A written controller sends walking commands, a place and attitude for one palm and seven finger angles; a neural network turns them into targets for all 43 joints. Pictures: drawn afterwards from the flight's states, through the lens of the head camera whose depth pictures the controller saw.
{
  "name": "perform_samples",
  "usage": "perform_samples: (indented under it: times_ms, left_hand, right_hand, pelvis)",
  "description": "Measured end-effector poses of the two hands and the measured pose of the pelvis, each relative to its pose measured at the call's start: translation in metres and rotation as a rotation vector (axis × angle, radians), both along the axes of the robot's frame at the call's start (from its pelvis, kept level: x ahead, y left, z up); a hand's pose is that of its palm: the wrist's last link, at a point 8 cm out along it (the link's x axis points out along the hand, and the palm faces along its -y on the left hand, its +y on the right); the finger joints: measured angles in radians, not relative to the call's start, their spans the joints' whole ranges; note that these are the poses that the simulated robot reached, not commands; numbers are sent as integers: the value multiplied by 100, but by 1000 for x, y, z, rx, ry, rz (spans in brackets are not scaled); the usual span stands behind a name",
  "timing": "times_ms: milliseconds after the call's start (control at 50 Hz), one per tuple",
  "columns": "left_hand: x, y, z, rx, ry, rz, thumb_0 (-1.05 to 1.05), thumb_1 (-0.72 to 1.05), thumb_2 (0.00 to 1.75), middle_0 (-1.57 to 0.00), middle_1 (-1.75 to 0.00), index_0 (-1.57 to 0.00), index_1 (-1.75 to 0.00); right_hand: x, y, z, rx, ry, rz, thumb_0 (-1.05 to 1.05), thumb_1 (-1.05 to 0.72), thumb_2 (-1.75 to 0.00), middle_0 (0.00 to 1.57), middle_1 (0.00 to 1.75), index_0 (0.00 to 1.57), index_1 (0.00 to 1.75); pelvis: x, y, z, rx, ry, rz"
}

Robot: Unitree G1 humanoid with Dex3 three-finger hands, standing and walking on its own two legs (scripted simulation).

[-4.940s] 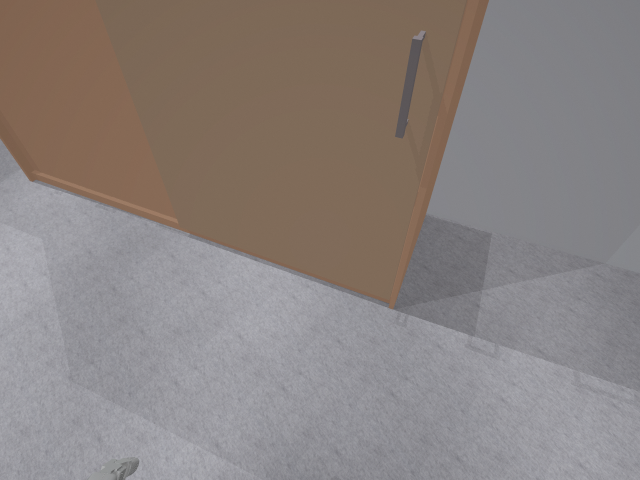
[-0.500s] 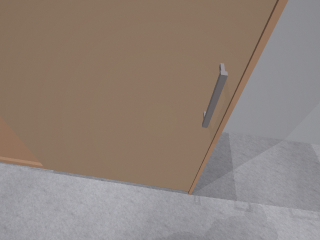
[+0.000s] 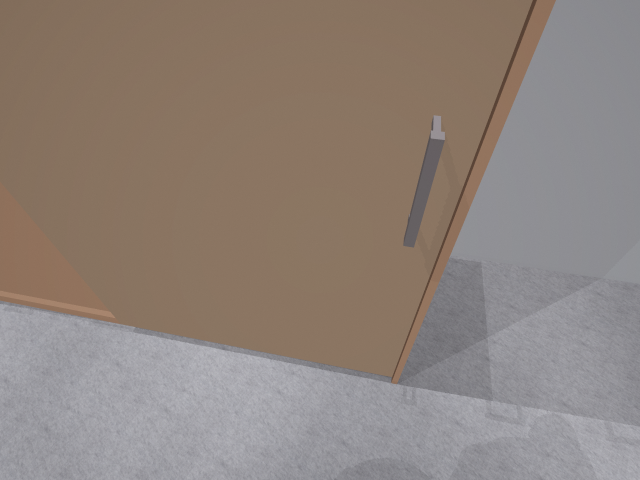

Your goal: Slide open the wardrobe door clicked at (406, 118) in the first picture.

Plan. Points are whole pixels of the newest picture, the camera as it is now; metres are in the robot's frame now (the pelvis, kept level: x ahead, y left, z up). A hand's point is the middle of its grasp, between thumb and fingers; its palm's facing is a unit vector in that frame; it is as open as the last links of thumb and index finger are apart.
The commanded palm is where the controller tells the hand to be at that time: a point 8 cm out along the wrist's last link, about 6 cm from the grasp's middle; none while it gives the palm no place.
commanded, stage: come to a stop and stand still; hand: right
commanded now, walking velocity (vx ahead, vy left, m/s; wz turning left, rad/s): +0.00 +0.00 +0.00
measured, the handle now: (421, 187) +0.51 -0.10 +0.08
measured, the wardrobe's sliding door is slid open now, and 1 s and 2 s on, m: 0.00 0.00 0.00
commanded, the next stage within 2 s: look again from close up in 0.50 s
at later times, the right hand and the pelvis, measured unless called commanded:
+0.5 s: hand out of the picture +0.06 -0.14 -0.17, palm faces +0.02 +0.97 -0.25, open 7.3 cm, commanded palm none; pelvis +0.01 +0.04 -0.01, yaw +0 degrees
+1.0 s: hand out of the picture +0.00 -0.14 -0.18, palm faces +0.03 +0.98 -0.19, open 7.3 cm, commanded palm none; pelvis +0.00 +0.03 +0.00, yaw +0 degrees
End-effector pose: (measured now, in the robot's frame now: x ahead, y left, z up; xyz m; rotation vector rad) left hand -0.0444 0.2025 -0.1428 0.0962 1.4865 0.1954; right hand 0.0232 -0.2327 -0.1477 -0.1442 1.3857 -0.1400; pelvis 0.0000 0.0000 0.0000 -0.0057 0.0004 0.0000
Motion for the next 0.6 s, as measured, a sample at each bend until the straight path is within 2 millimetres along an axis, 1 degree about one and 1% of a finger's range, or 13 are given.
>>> perform_samples:
  times_ms: [80,120,180,220,340,400,460,520,600]
  left_hand:
    - [-12,16,-13,-18,58,34,0,90,89,-21,-30,-21,-30]
    - [-9,27,-17,-21,55,40,0,90,89,-21,-30,-20,-30]
    - [6,40,-20,-16,9,27,0,90,89,-21,-30,-20,-30]
    - [19,45,-22,-12,-35,14,0,90,89,-20,-29,-20,-30]
    - [54,46,-22,-29,-146,-31,0,91,89,-20,-29,-20,-30]
    - [61,50,-23,-27,-156,-49,1,93,89,-20,-29,-20,-30]
    - [62,53,-21,-30,-158,-59,2,93,89,-20,-29,-20,-30]
    - [57,54,-19,-33,-147,-65,1,93,89,-20,-29,-20,-30]
    - [46,54,-17,-35,-109,-69,1,92,89,-20,-29,-20,-30]
  right_hand:
    - [23,16,-1,-28,-44,17,1,-92,-90,20,30,19,30]
    - [29,24,1,-49,-59,37,0,-93,-90,20,30,19,30]
    - [36,33,3,-58,-87,53,0,-93,-90,20,30,20,30]
    - [40,37,2,-54,-106,55,0,-93,-90,20,30,20,30]
    - [49,44,9,-56,-163,37,0,-94,-90,20,30,20,30]
    - [47,46,13,-62,-176,31,0,-94,-90,20,30,20,30]
    - [39,46,15,-66,-165,26,0,-94,-90,20,30,20,30]
    - [28,45,14,-68,-134,20,0,-93,-90,20,30,20,30]
    - [9,45,12,-61,-82,8,0,-93,-90,20,30,20,30]
  pelvis:
    - [6,15,-8,-11,0,11]
    - [7,21,-9,6,2,14]
    - [9,26,-11,19,9,8]
    - [11,28,-13,24,4,4]
    - [16,36,-10,5,-15,1]
    - [15,37,-8,1,-21,-2]
    - [13,39,-7,-1,-23,-3]
    - [11,41,-6,-3,-21,-2]
    - [9,42,-4,-2,-18,-1]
